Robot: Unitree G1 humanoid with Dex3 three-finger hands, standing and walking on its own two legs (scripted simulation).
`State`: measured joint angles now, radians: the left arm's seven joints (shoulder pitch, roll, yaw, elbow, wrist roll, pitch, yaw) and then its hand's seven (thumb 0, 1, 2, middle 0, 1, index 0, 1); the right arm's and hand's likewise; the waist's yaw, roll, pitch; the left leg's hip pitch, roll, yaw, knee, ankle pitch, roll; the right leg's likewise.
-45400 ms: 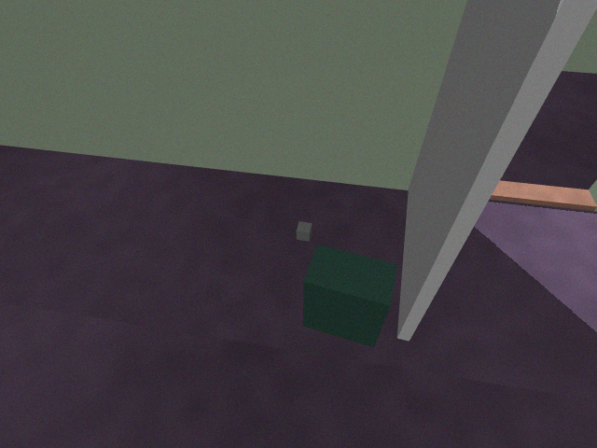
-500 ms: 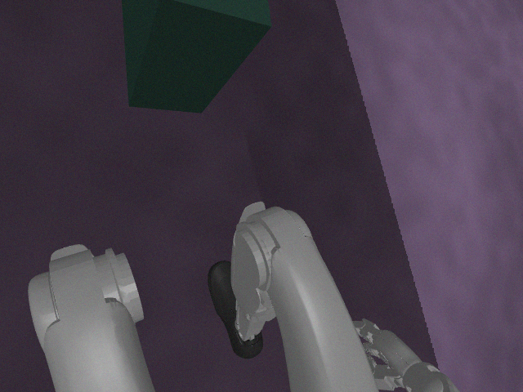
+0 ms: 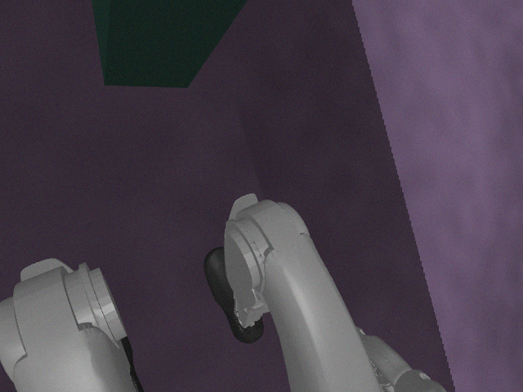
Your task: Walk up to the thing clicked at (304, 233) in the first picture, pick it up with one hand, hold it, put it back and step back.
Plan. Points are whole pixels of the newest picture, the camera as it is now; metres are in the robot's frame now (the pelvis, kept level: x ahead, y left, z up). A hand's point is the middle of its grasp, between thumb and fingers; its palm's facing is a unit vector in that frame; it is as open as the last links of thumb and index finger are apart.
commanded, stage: rest palm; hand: left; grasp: from above
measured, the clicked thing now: out of the picture +0.46 +0.34 -0.28
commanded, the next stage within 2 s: close in 0.02 s
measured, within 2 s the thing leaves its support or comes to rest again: neither
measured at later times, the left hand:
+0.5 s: hand out of the picture +0.44 +0.34 -0.25, palm faces -0.42 -0.07 -0.91, open 13.3 cm
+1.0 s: hand out of the picture +0.43 +0.33 -0.26, palm faces -0.47 -0.11 -0.88, open 13.2 cm
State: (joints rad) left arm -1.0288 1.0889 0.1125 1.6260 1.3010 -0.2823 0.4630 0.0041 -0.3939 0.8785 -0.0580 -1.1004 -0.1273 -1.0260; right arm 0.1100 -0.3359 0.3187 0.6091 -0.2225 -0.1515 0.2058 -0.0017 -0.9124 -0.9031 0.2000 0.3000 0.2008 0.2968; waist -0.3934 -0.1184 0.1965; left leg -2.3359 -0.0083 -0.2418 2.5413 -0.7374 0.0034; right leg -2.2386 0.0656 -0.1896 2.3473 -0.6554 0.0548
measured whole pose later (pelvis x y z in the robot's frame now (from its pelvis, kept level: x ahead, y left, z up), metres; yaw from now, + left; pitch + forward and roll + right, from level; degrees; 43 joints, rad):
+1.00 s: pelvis -0.01 +0.00 +0.00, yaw -1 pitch +26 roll -16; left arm -1.00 1.12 0.09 1.61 1.37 -0.41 0.54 0.00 -0.33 0.87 -0.07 -1.09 -0.14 -1.01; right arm 0.10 -0.36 0.36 0.59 -0.26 -0.12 0.17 0.00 -0.90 -0.90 0.20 0.30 0.20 0.30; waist -0.37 -0.18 0.22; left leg -2.31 0.00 -0.28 2.55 -0.72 0.00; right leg -2.21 0.08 -0.22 2.34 -0.62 0.05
